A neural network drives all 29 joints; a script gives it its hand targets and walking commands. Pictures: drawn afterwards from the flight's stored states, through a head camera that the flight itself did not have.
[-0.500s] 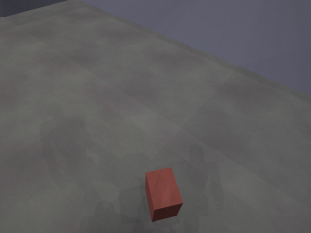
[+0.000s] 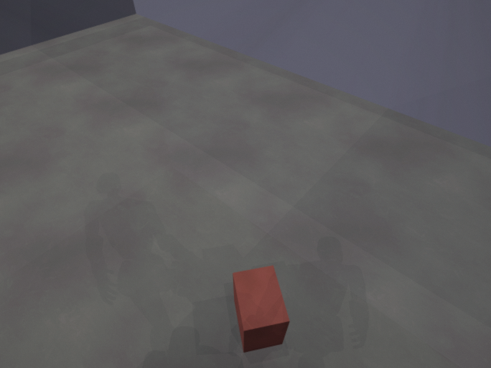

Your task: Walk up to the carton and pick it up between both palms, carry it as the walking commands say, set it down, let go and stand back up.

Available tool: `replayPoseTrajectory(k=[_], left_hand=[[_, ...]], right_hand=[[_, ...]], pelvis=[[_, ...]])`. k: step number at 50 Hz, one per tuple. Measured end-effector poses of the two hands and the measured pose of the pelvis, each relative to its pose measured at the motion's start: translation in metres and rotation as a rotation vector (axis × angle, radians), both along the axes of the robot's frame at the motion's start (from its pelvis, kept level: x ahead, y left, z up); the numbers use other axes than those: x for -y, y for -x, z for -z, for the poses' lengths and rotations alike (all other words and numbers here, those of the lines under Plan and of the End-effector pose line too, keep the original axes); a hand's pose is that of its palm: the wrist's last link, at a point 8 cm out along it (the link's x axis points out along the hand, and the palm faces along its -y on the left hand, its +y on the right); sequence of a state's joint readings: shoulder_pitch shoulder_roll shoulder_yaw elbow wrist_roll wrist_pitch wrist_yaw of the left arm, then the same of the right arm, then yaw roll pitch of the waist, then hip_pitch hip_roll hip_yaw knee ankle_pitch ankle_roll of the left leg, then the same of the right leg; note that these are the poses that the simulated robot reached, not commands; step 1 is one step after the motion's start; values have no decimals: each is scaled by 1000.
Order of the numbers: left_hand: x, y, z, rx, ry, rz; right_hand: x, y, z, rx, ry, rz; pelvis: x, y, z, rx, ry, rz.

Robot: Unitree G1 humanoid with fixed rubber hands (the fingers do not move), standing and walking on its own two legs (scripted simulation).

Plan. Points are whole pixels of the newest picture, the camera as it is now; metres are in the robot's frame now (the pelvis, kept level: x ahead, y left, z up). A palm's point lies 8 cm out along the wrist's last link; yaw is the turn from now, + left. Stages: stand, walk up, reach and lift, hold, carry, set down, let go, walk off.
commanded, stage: walk up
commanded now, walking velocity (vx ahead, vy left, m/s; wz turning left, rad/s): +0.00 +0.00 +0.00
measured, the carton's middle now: (258, 309) +0.47 -0.02 -0.65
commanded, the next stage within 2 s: stand in 1.58 s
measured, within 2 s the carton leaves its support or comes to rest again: neither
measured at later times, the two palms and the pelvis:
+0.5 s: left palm out of the picture +0.05 +0.12 -0.11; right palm out of the picture +0.05 -0.36 -0.15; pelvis +0.04 -0.13 +0.00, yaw +6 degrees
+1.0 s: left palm out of the picture -0.04 +0.10 -0.12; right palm (438, 358) +0.20 -0.33 -0.14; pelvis +0.07 -0.13 +0.01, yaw +13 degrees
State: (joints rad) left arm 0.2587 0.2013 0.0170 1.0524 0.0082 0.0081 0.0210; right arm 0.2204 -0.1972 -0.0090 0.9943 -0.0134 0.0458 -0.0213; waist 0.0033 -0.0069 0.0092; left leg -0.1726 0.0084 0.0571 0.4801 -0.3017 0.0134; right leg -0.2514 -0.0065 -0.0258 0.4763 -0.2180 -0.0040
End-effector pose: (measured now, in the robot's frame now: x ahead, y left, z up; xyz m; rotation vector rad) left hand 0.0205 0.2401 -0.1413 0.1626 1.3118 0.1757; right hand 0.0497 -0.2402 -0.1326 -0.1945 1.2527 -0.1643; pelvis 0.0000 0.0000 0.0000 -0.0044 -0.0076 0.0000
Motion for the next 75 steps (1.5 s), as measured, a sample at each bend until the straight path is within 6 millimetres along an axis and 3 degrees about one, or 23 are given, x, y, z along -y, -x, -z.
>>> replayPoseTrajectory(k=[5, 10, 16, 20, 26, 33, 39, 47, 52, 56, 63, 75], left_hand=[[4, -3, -1, 7, 1, 1], [26, -13, -1, 22, 26, -10], [67, -27, 0, 1, 24, 12], [99, -38, -3, 1, -11, 8], [122, -28, -29, 20, -93, -91], [147, 3, -32, 0, -102, -182], [158, 40, -33, -60, -89, -234], [153, 66, -30, -131, -47, -282], [134, 61, -18, -142, -13, -287], [113, 48, 8, -125, 4, -297], [103, 9, 7, -36, 6, -283], [109, 7, -3, -60, -22, -296]], right_hand=[[5, 0, 0, 12, 3, 3], [29, 23, -2, -70, 34, 2], [70, 40, 4, -164, 29, 19], [102, 38, 18, -209, -7, 11], [123, -13, 19, -173, -74, -94], [132, -87, 15, -46, -100, -190], [122, -132, 8, 43, -116, -230], [100, -151, 4, 41, -107, -267], [82, -155, 4, 29, -64, -278], [66, -151, 16, 28, -28, -289], [64, -141, 13, 12, -17, -293], [67, -152, 13, 31, -52, -276]], pelvis=[[5, 0, 0, 2, -1, -1], [25, -5, -1, 0, 11, -25], [67, -15, 2, -24, 2, -12], [103, -23, 8, -44, -22, -28], [136, -38, -4, -61, -58, -121], [157, -50, -6, -52, -53, -191], [157, -60, -8, -45, -51, -201], [138, -71, -8, -37, -29, -212], [115, -75, -2, -32, 1, -224], [96, -75, 15, -3, 28, -242], [97, -66, 10, 8, -2, -256], [104, -79, 4, -32, -5, -254]])
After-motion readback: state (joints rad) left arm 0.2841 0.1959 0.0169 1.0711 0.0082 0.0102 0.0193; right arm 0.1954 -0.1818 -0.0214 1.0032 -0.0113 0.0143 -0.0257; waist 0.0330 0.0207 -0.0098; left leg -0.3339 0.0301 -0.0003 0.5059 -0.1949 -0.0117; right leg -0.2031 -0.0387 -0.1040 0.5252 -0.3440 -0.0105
